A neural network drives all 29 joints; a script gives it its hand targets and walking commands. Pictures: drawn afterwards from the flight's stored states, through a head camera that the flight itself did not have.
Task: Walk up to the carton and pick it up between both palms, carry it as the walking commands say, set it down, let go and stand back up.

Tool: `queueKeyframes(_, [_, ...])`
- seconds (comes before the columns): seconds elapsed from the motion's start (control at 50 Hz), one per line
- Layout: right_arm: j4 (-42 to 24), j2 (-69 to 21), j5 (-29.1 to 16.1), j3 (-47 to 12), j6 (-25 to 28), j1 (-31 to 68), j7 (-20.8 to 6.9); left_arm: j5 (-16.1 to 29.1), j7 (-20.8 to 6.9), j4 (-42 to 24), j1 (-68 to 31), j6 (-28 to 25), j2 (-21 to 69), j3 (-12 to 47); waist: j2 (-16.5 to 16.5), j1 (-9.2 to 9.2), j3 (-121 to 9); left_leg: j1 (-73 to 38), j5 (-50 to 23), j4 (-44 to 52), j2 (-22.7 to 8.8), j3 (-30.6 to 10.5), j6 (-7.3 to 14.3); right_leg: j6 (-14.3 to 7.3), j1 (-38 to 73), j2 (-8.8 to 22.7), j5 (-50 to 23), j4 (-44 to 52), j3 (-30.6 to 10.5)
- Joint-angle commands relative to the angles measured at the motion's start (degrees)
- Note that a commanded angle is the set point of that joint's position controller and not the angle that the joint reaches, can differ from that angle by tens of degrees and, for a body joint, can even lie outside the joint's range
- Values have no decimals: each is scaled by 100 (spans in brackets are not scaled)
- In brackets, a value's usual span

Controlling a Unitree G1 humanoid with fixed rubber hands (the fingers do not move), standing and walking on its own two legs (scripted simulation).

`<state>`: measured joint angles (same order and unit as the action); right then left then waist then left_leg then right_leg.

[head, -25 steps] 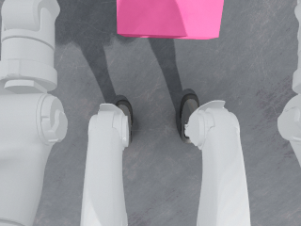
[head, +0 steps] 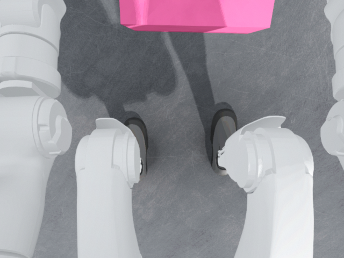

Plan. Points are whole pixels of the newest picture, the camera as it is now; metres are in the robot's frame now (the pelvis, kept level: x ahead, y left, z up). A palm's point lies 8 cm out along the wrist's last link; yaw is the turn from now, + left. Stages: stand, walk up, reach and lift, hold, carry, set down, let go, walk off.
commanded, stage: reach and lift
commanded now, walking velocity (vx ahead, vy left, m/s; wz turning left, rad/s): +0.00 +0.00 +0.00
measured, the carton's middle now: out of the picture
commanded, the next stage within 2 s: none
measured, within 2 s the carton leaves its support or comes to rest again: neither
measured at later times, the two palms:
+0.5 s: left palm out of the picture +0.56 +0.20 -0.25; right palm out of the picture +0.54 -0.25 -0.25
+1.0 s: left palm out of the picture +0.56 +0.18 -0.25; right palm out of the picture +0.55 -0.23 -0.25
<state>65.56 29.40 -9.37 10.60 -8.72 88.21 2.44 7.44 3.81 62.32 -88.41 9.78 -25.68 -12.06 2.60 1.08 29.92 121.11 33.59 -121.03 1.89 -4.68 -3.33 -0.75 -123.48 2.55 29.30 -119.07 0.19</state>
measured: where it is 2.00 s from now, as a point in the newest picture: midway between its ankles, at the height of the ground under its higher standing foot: (179, 156)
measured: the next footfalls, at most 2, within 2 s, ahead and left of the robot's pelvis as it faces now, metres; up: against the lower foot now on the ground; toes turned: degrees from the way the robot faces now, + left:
none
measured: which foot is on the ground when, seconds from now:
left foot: down 0.00-1.00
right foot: down 0.00-1.00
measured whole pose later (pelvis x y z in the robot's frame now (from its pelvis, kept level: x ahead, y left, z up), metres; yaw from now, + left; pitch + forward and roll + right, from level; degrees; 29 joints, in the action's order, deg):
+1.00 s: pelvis +0.01 +0.00 -0.04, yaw -1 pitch +35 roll +0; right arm 69.1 28.1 -14.0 4.6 -5.4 89.0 1.6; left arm 9.1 2.8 65.6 -88.5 6.2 -24.8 -7.8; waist 1.0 1.1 30.0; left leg 128.3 36.0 -129.5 1.0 -4.7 -3.7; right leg -0.6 -130.8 2.5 31.2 -127.1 0.2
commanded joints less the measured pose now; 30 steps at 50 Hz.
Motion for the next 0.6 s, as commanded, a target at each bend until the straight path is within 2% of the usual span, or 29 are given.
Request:
queueKeyframes(0.0, [-523, 1180, -214, 19, 391, 2017, -62, 503, -115, -157, -2100, -429, -1483, 479, -422, 319, -6818, -1725, -1385, 300, -138, 700, 152, 190, 3629, -130, -1660, 281, -141])
queueKeyframes(0.04, [-754, 937, -419, -160, 463, 2322, -72, 392, -54, -361, -2290, -533, -1624, 449, -243, -15, -7101, -1908, -1675, 206, -180, 697, 148, 183, 3560, -103, -1887, 75, -192])
queueKeyframes(0.06, [-763, 947, -420, -234, 478, 2252, -29, 543, -50, -616, -2415, -549, -1499, 527, -262, 155, -7362, -1945, -1868, 150, -189, 672, 134, 165, 3799, -38, -2153, 72, -224])
queueKeyframes(0.08, [-978, 1171, -408, -71, 510, 2388, 29, 495, -11, -874, -2436, -577, -1731, 419, -158, 61, -7508, -1888, -2018, 39, -163, 710, 123, 151, 4023, -82, -2375, 17, -317])
queueKeyframes(0.1, [-789, 1088, -435, -192, 524, 2251, -2, 637, -70, -70, -2063, -537, -1427, 599, -387, 159, -7038, -1517, -1695, 26, -202, 684, 169, 180, 3716, -100, -2107, 55, -204])
queueKeyframes(0.12, [-757, 968, -422, -227, 513, 2265, 15, 653, -85, -384, -2204, -588, -1536, 539, -389, 119, -7201, -1532, -1812, -50, -234, 692, 152, 197, 3851, -57, -2191, -55, -283])
queueKeyframes(0.14, [-605, 887, -486, -276, 477, 2096, -8, 608, -95, -166, -2017, -582, -1633, 499, -376, 50, -7045, -1347, -1676, -98, -216, 707, 170, 198, 3937, -57, -2276, -64, -332])
queueKeyframes(0.16, [-403, 809, -483, -282, 463, 1996, -48, 630, -92, -370, -2132, -603, -1577, 607, -316, 103, -6901, -1345, -1415, -60, -246, 730, 157, 184, 3761, -55, -1919, -112, -284])
queueKeyframes(0.18, [-588, 878, -451, -197, 490, 2079, -15, 642, -82, -191, -2048, -600, -1550, 578, -236, 123, -7044, -1732, -1600, -65, -244, 640, 176, 221, 3541, -37, -1866, -172, -165])
queueKeyframes(0.2, [-813, 987, -491, -240, 548, 2282, 15, 672, -58, -480, -2199, -643, -1489, 644, -133, 40, -7219, -1712, -1895, -161, -191, 730, 121, 210, 3653, -66, -2223, -192, -226])
queueKeyframes(0.22, [-766, 952, -459, -205, 562, 2165, 30, 664, -34, -570, -2326, -669, -1651, 602, -187, 108, -7117, -1712, -1838, -231, -223, 681, 136, 187, 3515, -34, -2081, -213, -193])
queueKeyframes(0.24, [-578, 1007, -514, -237, 573, 2015, -1, 706, -82, -87, -1925, -648, -1583, 697, -272, 85, -6781, -1361, -1697, -249, -227, 635, 153, 196, 3446, -55, -2081, -307, -204])
queueKeyframes(0.26, [-507, 937, -488, -258, 582, 2037, -11, 666, -77, -96, -1927, -656, -1555, 666, -276, 62, -6668, -1511, -1755, -243, -238, 559, 168, 223, 3192, -29, -2015, -368, -122])
queueKeyframes(0.28, [-469, 969, -540, -171, 620, 1872, -32, 622, -72, 36, -1771, -654, -1517, 646, -109, 27, -6462, -1477, -1718, -232, -285, 615, 148, 211, 2952, -51, -1867, -338, -147])
queueKeyframes(0.3, [-235, 911, -516, -107, 621, 1713, -55, 566, -79, 121, -1738, -673, -1490, 713, 66, 147, -6456, -1672, -1769, -238, -272, 596, 117, 217, 2853, -36, -1852, -320, -64])
queueKeyframes(0.32, [-313, 1021, -491, -117, 634, 1696, -18, 552, -65, -70, -1846, -694, -1530, 663, 6, 75, -6402, -1341, -1819, -323, -251, 667, 97, 218, 2883, -115, -1994, -388, -143])
queueKeyframes(0.34, [-232, 1054, -469, -69, 620, 1598, -42, 592, -60, -7, -1872, -660, -1432, 785, 102, 266, -6457, -1617, -1830, -263, -281, 597, 106, 201, 2839, -79, -2018, -418, -57])
queueKeyframes(0.36, [-295, 936, -572, -121, 632, 1807, -37, 563, -50, -156, -1879, -731, -1455, 770, 241, 25, -6641, -1800, -2084, -276, -242, 605, 90, 205, 2822, -84, -2074, -434, -108])
queueKeyframes(0.38, [-142, 812, -619, -209, 612, 1655, -83, 614, -67, -216, -1898, -724, -1349, 852, 162, 103, -6530, -1904, -2137, -256, -239, 576, 80, 216, 2801, -67, -2102, -400, -85])
queueKeyframes(0.4, [-79, 781, -615, -203, 601, 1541, -108, 486, -57, -4, -1691, -710, -1355, 704, 169, -40, -6319, -1728, -1981, -361, -283, 653, 91, 197, 2595, -102, -1956, -423, -184])
queueKeyframes(0.42, [-215, 725, -574, -273, 590, 1712, -109, 546, -46, -17, -1758, -683, -1434, 639, -74, -3, -6302, -1823, -1921, -267, -267, 562, 147, 214, 2772, -31, -1891, -387, -120])
queueKeyframes(0.44, [-468, 940, -565, -159, 666, 1669, -83, 545, -44, -266, -1762, -734, -1407, 667, 88, 6, -6449, -1720, -2023, -356, -234, 632, 131, 190, 2764, -123, -2070, -389, -161])
queueKeyframes(0.46, [-504, 896, -568, -196, 620, 1823, -69, 479, -52, -200, -1771, -701, -1408, 653, 120, -22, -6436, -1681, -2001, -339, -264, 654, 109, 193, 2880, -128, -2069, -337, -212])
queueKeyframes(0.48, [-242, 806, -605, -167, 607, 1605, -72, 499, -43, -10, -1678, -698, -1375, 659, 127, -23, -6471, -1762, -1910, -403, -241, 668, 97, 214, 2908, -90, -1972, -412, -165])
queueKeyframes(0.5, [-208, 943, -552, -186, 609, 1475, -79, 531, -47, 7, -1534, -685, -1319, 617, 59, -49, -6406, -1733, -2090, -395, -240, 653, 87, 208, 2744, -124, -2109, -437, -199])
queueKeyframes(0.52, [-264, 830, -588, -239, 604, 1482, -110, 544, -95, 202, -1398, -665, -1190, 659, -68, -15, -6253, -1555, -1930, -364, -249, 650, 127, 213, 2716, -109, -1967, -411, -172])
queueKeyframes(0.56, [-425, 651, -728, -407, 604, 1726, -109, 554, -75, -139, -1723, -706, -1306, 630, -91, -132, -6589, -1581, -2009, -432, -229, 687, 111, 234, 3099, -115, -2281, -380, -289])
queueKeyframes(0.58, [-531, 677, -709, -340, 623, 1873, -108, 630, -89, -173, -1778, -686, -1176, 759, -153, -88, -6501, -1553, -1968, -304, -247, 558, 169, 216, 2876, -110, -2122, -425, -203])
